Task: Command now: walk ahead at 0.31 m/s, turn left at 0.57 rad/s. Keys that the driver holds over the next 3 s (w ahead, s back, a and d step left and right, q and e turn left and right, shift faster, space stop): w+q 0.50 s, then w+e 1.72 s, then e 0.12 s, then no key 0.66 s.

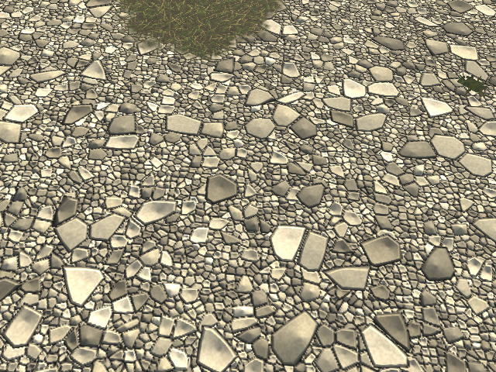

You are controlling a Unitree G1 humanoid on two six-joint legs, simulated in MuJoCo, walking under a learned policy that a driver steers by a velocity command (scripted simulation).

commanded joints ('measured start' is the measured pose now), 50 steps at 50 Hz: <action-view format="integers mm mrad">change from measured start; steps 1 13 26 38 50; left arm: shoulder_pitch -112 -242 90 227 183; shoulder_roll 103 46 85 150 89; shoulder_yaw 11 1 22 23 10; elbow -142 -165 -128 -75 -163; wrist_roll -30 2 14 -24 -19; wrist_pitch -79 -72 -84 -56 -36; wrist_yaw -41 -36 -44 -31 -26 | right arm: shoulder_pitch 235 200 168 -124 105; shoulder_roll -183 -179 -142 -45 -79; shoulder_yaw -44 -36 -3 46 20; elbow -25 -42 -106 -212 -118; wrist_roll -12 0 8 3 -26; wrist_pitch -50 -59 -49 -89 -89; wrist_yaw -6 -42 -45 -3 -8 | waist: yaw -78 -55 56 76 -26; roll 180 128 -66 -71 149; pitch -181 -45 -82 -24 -84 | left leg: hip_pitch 612 246 -369 -113 379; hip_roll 331 156 66 38 299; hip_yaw -691 -353 -201 -56 -327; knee -383 -408 629 -29 -402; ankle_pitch -145 42 -143 207 66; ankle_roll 265 127 -55 -116 104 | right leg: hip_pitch -636 -289 308 139 -446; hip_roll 47 69 -223 -103 -43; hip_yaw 220 204 598 312 249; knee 405 -307 -641 -680 327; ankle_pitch -14 486 70 545 157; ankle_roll -53 19 -194 -213 -28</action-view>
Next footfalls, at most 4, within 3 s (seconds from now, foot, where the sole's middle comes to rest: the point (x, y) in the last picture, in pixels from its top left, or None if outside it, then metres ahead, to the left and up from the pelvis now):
0.42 right None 0.36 -0.11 -0.76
0.88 left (165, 336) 0.53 0.21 -0.76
1.38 right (260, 243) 0.82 -0.04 -0.76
1.86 left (220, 160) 1.15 0.09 -0.76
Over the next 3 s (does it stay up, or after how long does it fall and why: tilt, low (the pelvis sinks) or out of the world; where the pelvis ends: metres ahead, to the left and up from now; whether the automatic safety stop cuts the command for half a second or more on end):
stays up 1.30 -0.16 0.01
